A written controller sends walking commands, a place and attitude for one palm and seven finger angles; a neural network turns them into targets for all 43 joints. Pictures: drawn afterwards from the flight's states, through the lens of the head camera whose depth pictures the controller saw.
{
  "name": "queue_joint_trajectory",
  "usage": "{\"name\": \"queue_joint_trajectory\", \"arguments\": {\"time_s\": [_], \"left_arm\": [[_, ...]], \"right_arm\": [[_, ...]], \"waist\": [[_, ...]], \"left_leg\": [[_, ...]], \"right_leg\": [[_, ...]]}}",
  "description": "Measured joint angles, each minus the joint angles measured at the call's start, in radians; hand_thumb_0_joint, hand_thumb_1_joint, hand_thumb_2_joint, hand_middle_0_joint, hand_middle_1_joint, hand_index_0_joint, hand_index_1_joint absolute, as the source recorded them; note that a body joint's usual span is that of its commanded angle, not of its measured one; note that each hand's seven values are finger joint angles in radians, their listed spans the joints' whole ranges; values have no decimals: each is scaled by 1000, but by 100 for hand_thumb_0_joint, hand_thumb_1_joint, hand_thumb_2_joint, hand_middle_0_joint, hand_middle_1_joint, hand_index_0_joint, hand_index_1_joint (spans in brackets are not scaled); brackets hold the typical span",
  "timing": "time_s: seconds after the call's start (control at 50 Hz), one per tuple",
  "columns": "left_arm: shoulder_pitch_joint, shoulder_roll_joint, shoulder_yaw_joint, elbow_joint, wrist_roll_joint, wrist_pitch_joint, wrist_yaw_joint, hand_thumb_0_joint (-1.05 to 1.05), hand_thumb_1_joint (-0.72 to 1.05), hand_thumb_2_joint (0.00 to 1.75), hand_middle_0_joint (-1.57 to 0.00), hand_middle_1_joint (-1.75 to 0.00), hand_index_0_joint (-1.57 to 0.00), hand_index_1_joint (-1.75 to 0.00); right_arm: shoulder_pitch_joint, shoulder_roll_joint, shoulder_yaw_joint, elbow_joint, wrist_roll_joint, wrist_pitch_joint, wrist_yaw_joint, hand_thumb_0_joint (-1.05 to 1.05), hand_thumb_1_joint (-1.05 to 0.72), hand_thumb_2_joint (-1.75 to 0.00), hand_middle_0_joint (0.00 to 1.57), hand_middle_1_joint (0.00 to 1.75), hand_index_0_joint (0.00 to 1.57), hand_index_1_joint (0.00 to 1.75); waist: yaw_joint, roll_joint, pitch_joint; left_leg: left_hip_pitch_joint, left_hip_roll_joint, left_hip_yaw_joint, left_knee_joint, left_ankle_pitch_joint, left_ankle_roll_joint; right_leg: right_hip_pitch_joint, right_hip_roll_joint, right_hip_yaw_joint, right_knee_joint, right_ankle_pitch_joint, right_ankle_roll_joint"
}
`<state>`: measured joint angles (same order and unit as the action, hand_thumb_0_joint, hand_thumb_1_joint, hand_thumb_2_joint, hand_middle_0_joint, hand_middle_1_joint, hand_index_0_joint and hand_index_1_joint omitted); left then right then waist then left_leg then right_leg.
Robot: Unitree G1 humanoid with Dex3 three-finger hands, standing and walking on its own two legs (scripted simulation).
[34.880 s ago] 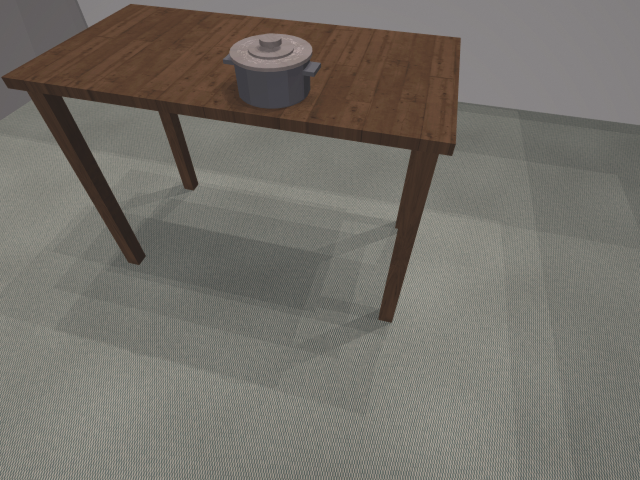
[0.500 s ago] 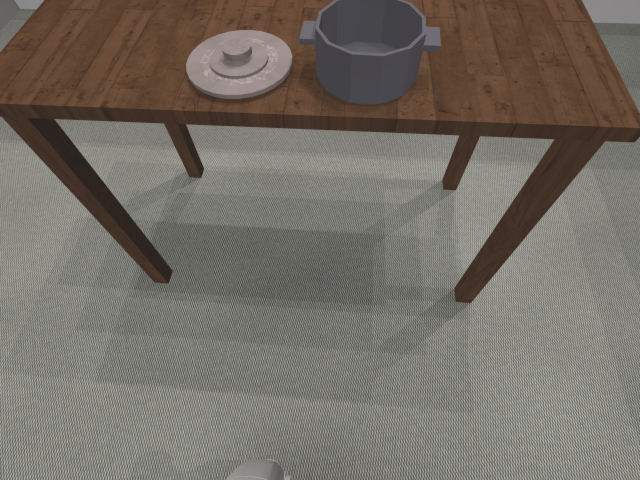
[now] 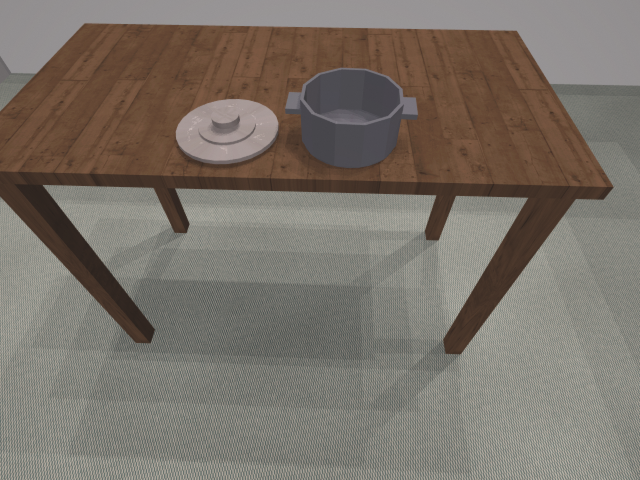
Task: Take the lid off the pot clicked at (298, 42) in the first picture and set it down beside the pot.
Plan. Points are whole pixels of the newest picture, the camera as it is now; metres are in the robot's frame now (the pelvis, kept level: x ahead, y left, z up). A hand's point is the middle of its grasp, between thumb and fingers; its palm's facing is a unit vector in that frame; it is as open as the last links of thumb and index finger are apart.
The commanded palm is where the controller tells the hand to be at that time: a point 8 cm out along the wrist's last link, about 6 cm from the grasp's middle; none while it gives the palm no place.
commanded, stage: stop stepping back and stand still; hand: left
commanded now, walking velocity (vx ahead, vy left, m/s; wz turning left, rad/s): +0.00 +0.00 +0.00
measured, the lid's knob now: (225, 117) +0.69 +0.19 +0.06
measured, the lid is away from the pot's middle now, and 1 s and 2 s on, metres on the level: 0.23 0.23 0.23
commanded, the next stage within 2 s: let the arm hang, fingers relaxed in 0.22 s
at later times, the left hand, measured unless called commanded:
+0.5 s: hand out of the picture +0.01 +0.18 -0.17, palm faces +0.04 -0.98 -0.21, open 7.3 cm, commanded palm none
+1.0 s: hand out of the picture -0.03 +0.17 -0.17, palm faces +0.05 -0.98 -0.18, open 7.3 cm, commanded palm none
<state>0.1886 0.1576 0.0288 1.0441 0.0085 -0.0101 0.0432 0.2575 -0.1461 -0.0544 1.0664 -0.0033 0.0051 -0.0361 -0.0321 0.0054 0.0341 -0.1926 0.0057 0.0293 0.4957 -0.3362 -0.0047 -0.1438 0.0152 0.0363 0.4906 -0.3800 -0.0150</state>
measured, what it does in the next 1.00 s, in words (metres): stands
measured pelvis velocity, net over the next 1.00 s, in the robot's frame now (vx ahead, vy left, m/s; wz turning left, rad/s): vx -0.03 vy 0.01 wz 0.01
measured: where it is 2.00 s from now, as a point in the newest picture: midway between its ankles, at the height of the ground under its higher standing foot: outside the picture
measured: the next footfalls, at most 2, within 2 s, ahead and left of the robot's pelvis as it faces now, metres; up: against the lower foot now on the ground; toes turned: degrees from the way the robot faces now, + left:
none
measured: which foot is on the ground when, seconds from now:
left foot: down 0.00-1.00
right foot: down 0.00-1.00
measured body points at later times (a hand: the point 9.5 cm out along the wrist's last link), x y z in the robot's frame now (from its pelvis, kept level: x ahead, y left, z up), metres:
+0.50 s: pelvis -0.01 +0.00 +0.00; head +0.02 +0.00 +0.45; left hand +0.01 +0.23 -0.15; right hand -0.02 -0.21 -0.16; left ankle -0.05 +0.12 -0.73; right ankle -0.08 -0.11 -0.73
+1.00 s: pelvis -0.03 +0.01 +0.01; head +0.00 +0.01 +0.46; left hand -0.03 +0.23 -0.16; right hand -0.03 -0.21 -0.15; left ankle -0.05 +0.12 -0.73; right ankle -0.08 -0.11 -0.73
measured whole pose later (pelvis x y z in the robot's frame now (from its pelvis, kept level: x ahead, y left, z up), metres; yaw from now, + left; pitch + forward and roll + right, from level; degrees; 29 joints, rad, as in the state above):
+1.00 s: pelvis -0.03 +0.01 +0.01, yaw +1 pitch +0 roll +0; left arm 0.27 0.14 0.02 1.13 0.01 0.00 0.04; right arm 0.28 -0.12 -0.04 1.12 -0.01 0.00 -0.05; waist -0.01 -0.01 0.05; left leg -0.17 0.00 0.02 0.44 -0.27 0.00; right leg -0.11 0.01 0.03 0.42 -0.31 -0.01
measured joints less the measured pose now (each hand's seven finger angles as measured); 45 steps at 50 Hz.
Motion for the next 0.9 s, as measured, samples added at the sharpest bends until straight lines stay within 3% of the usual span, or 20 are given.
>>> {"name": "queue_joint_trajectory", "arguments": {"time_s": [0.26, 0.9], "left_arm": [[13, 1, 15, 24, -4, 7, 5, 0, 92, 89, -20, -30, -20, -30], [86, -24, -6, 88, 2, 8, -6, 1, 92, 89, -20, -30, -20, -30]], "right_arm": [[36, 31, 7, 42, -4, -3, -15, 1, -92, -90, 20, 30, 20, 30], [20, 24, 17, 55, -5, -7, -12, 1, -92, -90, 20, 30, 20, 30]], "waist": [[3, -12, -5], [22, -15, 12]], "left_leg": [[38, 2, -3, -15, -5, 0], [29, 0, -7, -54, 59, 7]], "right_leg": [[46, 1, -5, -30, 3, -1], [40, -1, -10, -72, 67, 6]]}}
